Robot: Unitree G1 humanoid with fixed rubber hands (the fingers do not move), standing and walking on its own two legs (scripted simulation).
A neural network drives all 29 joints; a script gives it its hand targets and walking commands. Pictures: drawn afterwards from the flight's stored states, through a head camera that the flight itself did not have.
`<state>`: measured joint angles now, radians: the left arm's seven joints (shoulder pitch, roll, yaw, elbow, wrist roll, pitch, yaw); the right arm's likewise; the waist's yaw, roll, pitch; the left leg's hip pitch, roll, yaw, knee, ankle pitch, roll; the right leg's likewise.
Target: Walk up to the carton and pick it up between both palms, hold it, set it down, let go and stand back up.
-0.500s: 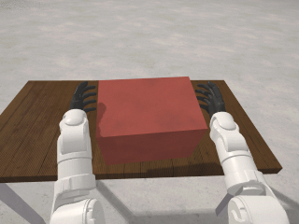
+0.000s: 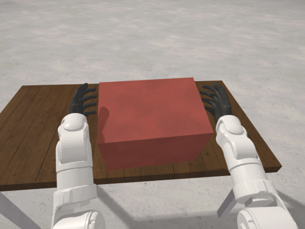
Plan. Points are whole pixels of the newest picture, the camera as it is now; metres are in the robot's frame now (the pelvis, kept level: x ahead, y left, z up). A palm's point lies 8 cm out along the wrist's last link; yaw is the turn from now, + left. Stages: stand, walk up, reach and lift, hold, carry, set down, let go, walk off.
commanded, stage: reach and lift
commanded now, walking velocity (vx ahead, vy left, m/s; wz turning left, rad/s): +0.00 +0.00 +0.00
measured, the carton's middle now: (150, 124) +0.41 +0.00 +0.08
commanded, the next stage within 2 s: hold in 0.16 s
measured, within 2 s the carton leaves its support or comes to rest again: neither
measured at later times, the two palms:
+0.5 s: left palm (72, 111) +0.35 +0.19 +0.18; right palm (219, 109) +0.35 -0.17 +0.18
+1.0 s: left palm (70, 111) +0.35 +0.19 +0.19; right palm (218, 106) +0.36 -0.17 +0.18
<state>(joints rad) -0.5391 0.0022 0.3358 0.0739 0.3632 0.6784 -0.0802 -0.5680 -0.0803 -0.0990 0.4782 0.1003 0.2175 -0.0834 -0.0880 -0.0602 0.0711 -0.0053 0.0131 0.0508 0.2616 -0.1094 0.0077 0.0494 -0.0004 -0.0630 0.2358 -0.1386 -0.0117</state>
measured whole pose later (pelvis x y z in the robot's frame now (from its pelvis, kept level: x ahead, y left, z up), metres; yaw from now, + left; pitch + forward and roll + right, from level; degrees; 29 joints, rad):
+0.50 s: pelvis +0.00 +0.00 +0.00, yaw +1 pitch -9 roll +0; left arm -0.53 0.03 0.34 0.02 0.37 0.73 -0.11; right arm -0.57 -0.07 -0.07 0.42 0.12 0.27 -0.11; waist -0.11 -0.06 0.07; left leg 0.01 0.01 0.03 0.26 -0.12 0.01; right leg 0.08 0.00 -0.08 0.22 -0.14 -0.01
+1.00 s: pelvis +0.00 -0.01 +0.00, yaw +1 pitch -9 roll +0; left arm -0.57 0.03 0.37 0.06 0.38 0.72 -0.11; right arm -0.62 -0.05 -0.10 0.45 0.09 0.28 -0.10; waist -0.09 -0.06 0.06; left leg 0.00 0.01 0.03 0.26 -0.10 0.00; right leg 0.06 0.00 -0.08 0.23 -0.14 -0.02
